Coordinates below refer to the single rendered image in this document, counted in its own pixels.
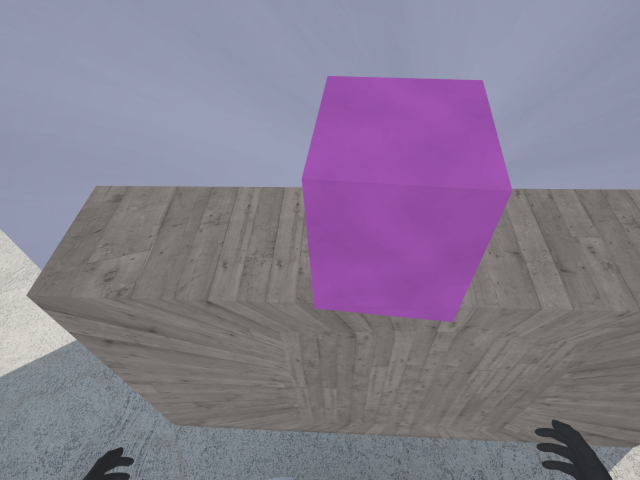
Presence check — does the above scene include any pedestal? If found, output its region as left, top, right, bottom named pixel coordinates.
left=26, top=186, right=640, bottom=448

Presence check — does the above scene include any left robot hand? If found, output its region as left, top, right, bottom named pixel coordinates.
left=83, top=447, right=134, bottom=480

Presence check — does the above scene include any right robot hand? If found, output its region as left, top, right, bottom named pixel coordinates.
left=535, top=420, right=612, bottom=480

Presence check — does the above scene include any carton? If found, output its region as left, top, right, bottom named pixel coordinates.
left=302, top=76, right=512, bottom=322

